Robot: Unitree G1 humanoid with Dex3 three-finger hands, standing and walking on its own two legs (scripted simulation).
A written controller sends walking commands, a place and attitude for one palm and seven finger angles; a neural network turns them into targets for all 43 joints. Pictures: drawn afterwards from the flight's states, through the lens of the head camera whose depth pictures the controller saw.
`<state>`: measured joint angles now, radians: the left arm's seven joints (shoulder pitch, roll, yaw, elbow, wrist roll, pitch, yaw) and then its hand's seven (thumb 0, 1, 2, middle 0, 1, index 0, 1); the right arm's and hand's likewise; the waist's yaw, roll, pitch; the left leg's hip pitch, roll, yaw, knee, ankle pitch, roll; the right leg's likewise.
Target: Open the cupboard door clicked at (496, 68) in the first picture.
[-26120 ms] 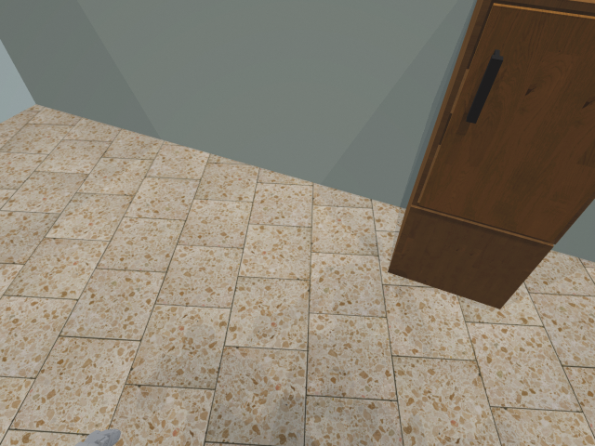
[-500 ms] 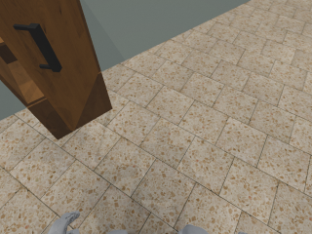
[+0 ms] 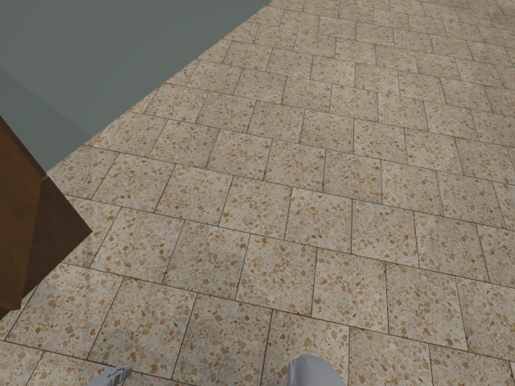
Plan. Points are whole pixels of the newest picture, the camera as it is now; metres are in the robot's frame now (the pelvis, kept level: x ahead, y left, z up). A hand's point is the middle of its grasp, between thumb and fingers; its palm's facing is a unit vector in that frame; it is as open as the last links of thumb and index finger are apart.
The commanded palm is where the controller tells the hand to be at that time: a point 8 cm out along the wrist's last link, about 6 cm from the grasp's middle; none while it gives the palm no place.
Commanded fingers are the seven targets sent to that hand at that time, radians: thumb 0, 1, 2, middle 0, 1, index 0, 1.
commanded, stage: walk to a spot facing it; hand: left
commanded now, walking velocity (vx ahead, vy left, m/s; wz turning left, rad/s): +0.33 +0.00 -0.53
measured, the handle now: out of the picture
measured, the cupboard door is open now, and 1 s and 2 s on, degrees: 45 45 45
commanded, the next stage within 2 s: turn to face it in 1.54 s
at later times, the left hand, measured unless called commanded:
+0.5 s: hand (202, 283) +0.32 +0.12 -0.19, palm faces -0.24 -0.96 -0.17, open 7.2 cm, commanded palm none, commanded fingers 0.00 0.90 0.90 -0.20 -0.30 -0.20 -0.30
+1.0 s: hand (257, 201) +0.52 +0.02 -0.17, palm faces -0.26 -0.94 -0.20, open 7.2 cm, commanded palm none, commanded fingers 0.00 0.90 0.90 -0.20 -0.30 -0.20 -0.30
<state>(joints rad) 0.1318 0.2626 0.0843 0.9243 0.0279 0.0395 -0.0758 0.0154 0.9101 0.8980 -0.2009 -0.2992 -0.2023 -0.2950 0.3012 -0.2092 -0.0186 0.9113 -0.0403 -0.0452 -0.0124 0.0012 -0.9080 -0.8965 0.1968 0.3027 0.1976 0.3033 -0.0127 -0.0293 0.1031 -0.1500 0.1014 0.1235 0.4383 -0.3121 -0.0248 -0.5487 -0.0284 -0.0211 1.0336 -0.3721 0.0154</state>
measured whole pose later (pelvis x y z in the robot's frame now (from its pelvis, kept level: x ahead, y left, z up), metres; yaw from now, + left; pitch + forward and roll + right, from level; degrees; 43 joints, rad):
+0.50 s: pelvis +0.21 -0.05 -0.02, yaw -14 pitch +1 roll -1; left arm 0.21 0.21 0.06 0.99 0.02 -0.02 -0.04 0.00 0.93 0.90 -0.21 -0.30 -0.21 -0.30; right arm 0.22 -0.20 -0.03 0.92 -0.03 -0.06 0.02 0.00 -0.91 -0.90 0.19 0.30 0.19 0.30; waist -0.03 -0.01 0.06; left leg -0.39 0.12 0.10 0.57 -0.24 -0.06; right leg -0.20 0.03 0.01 0.56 -0.37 -0.02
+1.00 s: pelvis +0.42 -0.15 +0.00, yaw -17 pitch +1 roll +1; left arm 0.23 0.19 0.07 1.04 0.02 -0.07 0.00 0.00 0.94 0.90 -0.20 -0.30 -0.21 -0.30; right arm 0.26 -0.19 -0.06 1.05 -0.02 -0.01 0.02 0.01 -0.91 -0.90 0.19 0.30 0.19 0.30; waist -0.03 -0.02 0.05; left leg -0.46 0.13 0.11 0.88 -0.35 -0.05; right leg -0.18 -0.02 -0.11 0.43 -0.27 -0.04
